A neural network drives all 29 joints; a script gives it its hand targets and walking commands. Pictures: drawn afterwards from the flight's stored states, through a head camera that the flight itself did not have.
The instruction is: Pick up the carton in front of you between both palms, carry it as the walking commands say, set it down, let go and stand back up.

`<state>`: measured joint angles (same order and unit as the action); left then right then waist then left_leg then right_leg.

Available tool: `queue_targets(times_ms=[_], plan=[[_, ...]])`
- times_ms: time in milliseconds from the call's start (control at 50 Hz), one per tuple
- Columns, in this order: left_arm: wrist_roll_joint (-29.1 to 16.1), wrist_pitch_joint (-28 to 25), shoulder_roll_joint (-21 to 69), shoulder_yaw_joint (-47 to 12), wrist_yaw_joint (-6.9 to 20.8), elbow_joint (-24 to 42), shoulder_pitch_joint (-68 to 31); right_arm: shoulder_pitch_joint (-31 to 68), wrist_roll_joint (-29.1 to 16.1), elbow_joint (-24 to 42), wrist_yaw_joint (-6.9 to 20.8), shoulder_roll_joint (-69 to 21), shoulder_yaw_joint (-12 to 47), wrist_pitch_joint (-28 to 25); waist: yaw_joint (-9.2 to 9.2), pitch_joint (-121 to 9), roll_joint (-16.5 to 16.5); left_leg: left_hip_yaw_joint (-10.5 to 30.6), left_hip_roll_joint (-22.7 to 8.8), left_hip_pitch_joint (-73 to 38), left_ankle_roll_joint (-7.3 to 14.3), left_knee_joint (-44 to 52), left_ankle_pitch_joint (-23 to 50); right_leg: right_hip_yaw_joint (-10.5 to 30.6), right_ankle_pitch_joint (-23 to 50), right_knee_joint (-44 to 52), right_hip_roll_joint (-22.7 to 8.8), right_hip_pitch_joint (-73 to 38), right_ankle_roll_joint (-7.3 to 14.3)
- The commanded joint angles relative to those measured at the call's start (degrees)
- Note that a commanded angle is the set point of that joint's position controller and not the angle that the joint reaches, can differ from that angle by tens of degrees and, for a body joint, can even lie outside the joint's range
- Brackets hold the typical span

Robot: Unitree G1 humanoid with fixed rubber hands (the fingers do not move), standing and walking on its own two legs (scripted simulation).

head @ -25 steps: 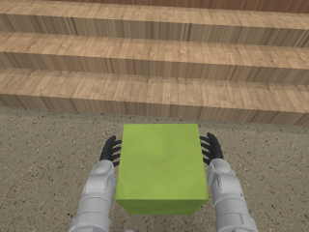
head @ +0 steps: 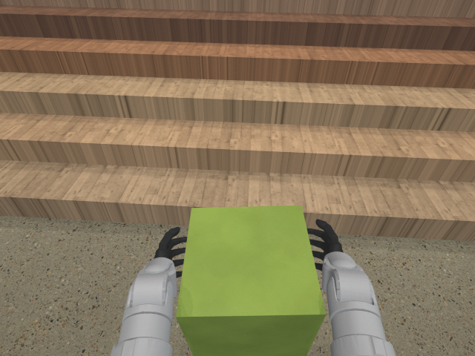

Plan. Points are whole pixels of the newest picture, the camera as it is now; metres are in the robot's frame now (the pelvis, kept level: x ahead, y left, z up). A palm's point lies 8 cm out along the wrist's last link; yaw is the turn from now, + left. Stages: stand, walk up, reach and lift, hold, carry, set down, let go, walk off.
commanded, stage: reach and lift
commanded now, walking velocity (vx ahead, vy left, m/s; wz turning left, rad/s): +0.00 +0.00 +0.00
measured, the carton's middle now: (248, 287) +0.29 -0.01 -0.05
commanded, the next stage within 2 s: hold in 0.80 s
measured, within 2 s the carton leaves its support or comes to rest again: neither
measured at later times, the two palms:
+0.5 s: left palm (164, 261) +0.29 +0.15 +0.03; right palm (332, 252) +0.31 -0.15 +0.05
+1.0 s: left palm (160, 257) +0.29 +0.15 +0.05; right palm (335, 251) +0.29 -0.15 +0.07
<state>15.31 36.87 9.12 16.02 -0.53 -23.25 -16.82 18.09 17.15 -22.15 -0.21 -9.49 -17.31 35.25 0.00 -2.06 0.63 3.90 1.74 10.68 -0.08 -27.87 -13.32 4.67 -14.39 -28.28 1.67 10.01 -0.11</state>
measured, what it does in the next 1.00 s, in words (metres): stands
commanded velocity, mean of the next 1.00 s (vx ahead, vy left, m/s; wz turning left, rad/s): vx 0.00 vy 0.00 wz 0.00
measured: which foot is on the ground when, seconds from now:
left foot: down 0.00-1.00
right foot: down 0.00-1.00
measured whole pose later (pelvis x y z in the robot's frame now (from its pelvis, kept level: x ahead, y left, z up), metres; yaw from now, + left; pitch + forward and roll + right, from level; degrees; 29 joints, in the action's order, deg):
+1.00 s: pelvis +0.01 +0.00 +0.01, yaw +0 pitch -7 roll +0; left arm 13.5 42.8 8.3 10.9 -0.6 -12.6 -13.3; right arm 14.5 14.9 -11.3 -0.4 -8.6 -12.3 41.3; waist -0.5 0.4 0.3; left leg 4.4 1.9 3.4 0.2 -21.8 -11.2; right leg 4.4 -12.2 -21.7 1.1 2.3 -0.3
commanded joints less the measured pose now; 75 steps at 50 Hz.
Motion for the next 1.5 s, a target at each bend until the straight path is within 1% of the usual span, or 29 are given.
queue_targets(times_ms=[0,20,80,140,220,540,580,680,700,780,800,860,880,900,940,1000,1060,1080,1100,1120,1140,1180,1200,1240,1260,1320,1380,1460,1480], plan=[[-14.3,-2.68,57.8,-30.46,14.09,-0.29,-37.26,30.93,-12.45,-2.66,14.74,-55.48,30.95,-0.59,-0.58,-12.27,0.47,2.06,1.46,-5.56,0.68,4.56,3.11,0.21,3.84,4.99,2.74,-0.21,1.6],[-13.21,-3.06,56.62,-31.41,14.43,4.19,-39.96,25.68,-10.27,-6.75,14.85,-55.96,28.17,-0.29,-3.23,-13.04,-1.63,1.32,1.89,-5.97,-0.29,4.32,4.37,0.7,4.21,5.79,2.58,-0.32,1.92],[-11.03,-2.7,54.79,-29.47,13.96,1.01,-35.85,28.01,-11.28,-5.96,14.83,-55.86,28.31,-0.73,1.58,-9.94,-2.3,0.78,2.43,-3.2,0.75,5.77,5.07,0.1,6.5,5.15,2.55,-1.38,0.5],[-10.39,-2.79,52.55,-27.64,13.78,0.54,-32.2,24.08,-10.57,-4.95,15.04,-54.85,27.94,-1.01,-1.23,-11.43,-0.65,0.4,3.0,-8.28,0.34,5.08,5.9,1.04,6.94,6.08,2.45,-0.1,0.07],[-11.33,-3.63,55.79,-27.86,13.91,3.35,-35.08,29.98,-11.44,-0.5,15.03,-56.16,30.04,-1.36,0.6,-10.67,3.21,0.69,2.23,-6.63,1.08,4.14,4.72,-0.7,3.08,5.48,3.08,-0.3,0.43],[-14.77,-0.31,52.03,-34.32,14.36,11.13,-27.42,18.43,-14.11,3.11,13.75,-54.28,33.01,1.76,-0.08,-12.72,-2.23,0.2,3.9,-10.16,-0.61,6.56,18.57,1.25,20.09,9.28,2.2,-7.13,0.25],[-15.68,-0.09,50.97,-32.5,14.01,8.55,-27.61,16.99,-13.51,2.96,12.94,-52.03,32.03,2.23,-1.89,-12.2,0.63,0.41,3.29,-9.95,-0.33,6.38,16.97,0.43,19.58,8.25,1.88,-9.63,-0.06],[-13.45,0.35,51.12,-32.42,13.09,8.7,-30.0,23.57,-15.01,1.65,14.17,-54.45,31.6,2.27,1.63,-9.36,-2.74,1.31,2.9,-7.64,0.43,7.71,10.19,0.91,13.54,7.13,2.61,-9.34,-0.09],[-15.62,0.3,52.86,-33.17,13.26,8.99,-26.62,19.76,-14.96,5.54,14.02,-52.38,33.69,2.28,0.2,-9.6,1.04,1.12,3.05,-7.41,0.35,8.19,11.04,0.09,13.33,8.48,2.67,-10.83,0.67],[-15.97,0.57,54.63,-34.74,13.3,10.87,-29.43,21.83,-14.79,6.88,13.81,-53.85,35.04,2.2,-0.82,-13.99,-1.73,1.44,3.34,-12.31,-0.37,7.09,13.59,1.18,15.69,7.45,1.92,-8.19,-0.16],[-16.16,0.4,53.01,-35.65,13.51,13.06,-28.56,20.57,-15.9,5.96,13.52,-54.96,36.35,3.16,2.11,-12.27,-0.41,1.9,2.53,-11.17,0.09,7.5,15.5,0.56,16.31,7.73,2.76,-8.75,-0.66],[-18.42,1.88,54.57,-38.58,13.6,13.49,-29.98,21.53,-16.03,11.49,12.7,-54.24,37.85,3.66,-2.8,-13.75,1.59,2.44,2.57,-12.67,0.13,7.07,15.23,0.74,14.57,8.41,2.91,-8.11,0.22],[-16.46,2.97,52.66,-37.85,13.19,16.51,-27.78,19.2,-15.97,10.67,12.85,-53.39,36.53,4.79,-2.06,-12.17,-3.51,1.72,2.59,-13.02,-0.52,8.05,13.82,1.94,16.36,8.53,1.66,-7.43,0.35],[-17.06,3.61,52.58,-38.66,13.1,17.22,-28.04,18.81,-15.4,9.98,12.89,-52.63,35.21,5.92,-1.56,-11.23,0.36,1.31,2.71,-11.91,-0.64,8.61,17.91,0.18,18.32,8.34,3.71,-9.59,-0.28],[-15.82,4.99,52.15,-35.72,13.03,13.46,-24.42,19.68,-15.23,13.65,12.62,-50.11,36.46,6.4,-2.43,-9.27,-3.69,1.62,2.51,-11.49,-0.34,8.86,13.29,1.04,14.38,9.16,2.58,-8.31,0.74],[-12.62,5.24,48.59,-31.71,12.6,14.84,-26.97,21.02,-14.32,8.04,13.54,-50.69,32.15,7.48,2.05,-3.39,0.97,0.73,2.4,-9.67,0.65,9.11,2.56,-0.44,2.94,9.87,1.99,-4.46,0.16],[-14.87,4.58,51.58,-34.27,12.83,12.96,-29.22,20.4,-12.85,6.07,13.81,-50.4,31.37,6.82,-1.68,-5.22,1.22,1.82,1.74,-9.6,0.24,9.71,4.68,0.13,6.05,9.31,1.95,-6.29,0.66],[-15.49,4.83,53.44,-33.12,13.06,10.36,-28.71,20.56,-14.49,7.43,14.16,-51.39,33.81,6.63,-0.59,-4.43,-2.51,0.58,2.48,-10.15,-0.15,10.78,3.83,-0.91,6.95,9.9,2.61,-5.85,0.58],[-14.06,4.51,51.88,-30.42,13.12,10.25,-31.17,27.19,-13.46,9.22,14.06,-51.09,32.39,6.38,0.84,-5.22,1.25,1.05,1.34,-9.81,0.9,10.04,2.11,-0.71,4.05,8.61,2.73,-3.96,0.46],[-12.74,5.33,50.97,-31.91,13.06,11.48,-30.59,22.98,-14.57,5.85,14.03,-52.52,32.14,7.12,-0.53,-3.57,-3.19,0.46,2.43,-8.16,0.48,9.86,4.28,0.23,6.85,9.26,2.36,-5.11,0.61],[-13.61,4.59,48.9,-31.93,13.38,13.1,-33.35,24.65,-15.65,5.63,14.29,-52.93,32.74,6.69,1.44,-7.62,-0.8,0.33,2.39,-6.68,0.83,9.91,2.84,0.98,6.39,9.86,1.26,-9.88,-0.03],[-17.73,3.89,54.89,-36.07,13.53,14.1,-34.06,25.97,-16.28,8.98,14.28,-52.93,35.1,5.56,-1.97,-10.42,-0.11,0.87,2.95,-11.01,0.17,8.1,5.8,0.28,6.97,9.1,2.35,-7.78,0.52],[-15.63,3.56,53.47,-35.59,13.41,13.88,-33.53,28.79,-15.82,7.6,14.46,-52.99,34.26,5.83,1.09,-12.23,0.28,0.54,2.52,-10.46,0.22,7.99,7.65,-0.41,9.05,8.53,2.83,-10.4,-0.03],[-15.65,4.26,53.44,-35.2,13.4,13.27,-29.36,23.93,-15.18,9.81,14.29,-51.99,34.37,5.86,-1.79,-9.36,-0.68,1.72,2.22,-13.5,0.26,8.13,7.69,0.28,7.43,9.13,2.37,-5.95,1.01],[-14.51,4.2,51.22,-34.74,13.19,14.58,-31.74,25.02,-15.44,7.67,14.38,-53.09,33.88,5.73,0.54,-9.57,-0.24,0.91,2.88,-10.9,-0.09,8.64,8.08,0.43,9.88,9.04,2.9,-8.55,-0.19],[-12.71,5.1,52.28,-32.73,12.79,9.8,-26.86,23.5,-14.45,7.88,13.41,-48.86,32.08,6.18,-0.46,-8.24,-2.96,0.12,2.91,-10.65,-0.86,8.47,8.28,0.09,9.85,9.35,2.58,-9.16,0.46],[-15.17,4.52,50.08,-34.83,13.0,14.44,-30.96,22.97,-14.2,10.07,13.41,-52.16,33.19,6.09,-1.86,-6.79,0.94,0.76,1.72,-10.73,0.64,9.22,5.1,0.06,6.94,9.02,2.71,-5.3,0.38],[-13.3,4.3,51.51,-33.19,13.48,13.05,-28.66,21.99,-14.61,7.32,14.04,-53.41,34.03,6.51,1.5,-6.49,0.26,0.51,2.86,-8.13,0.52,9.68,4.72,0.5,6.89,9.93,1.92,-7.55,0.24],[-14.37,4.29,50.37,-34.87,13.37,14.23,-29.54,23.55,-14.67,8.58,14.31,-52.36,34.15,6.2,-0.42,-9.0,1.99,0.27,2.97,-11.48,0.58,10.19,6.66,0.14,6.77,10.21,3.32,-6.44,-0.55]])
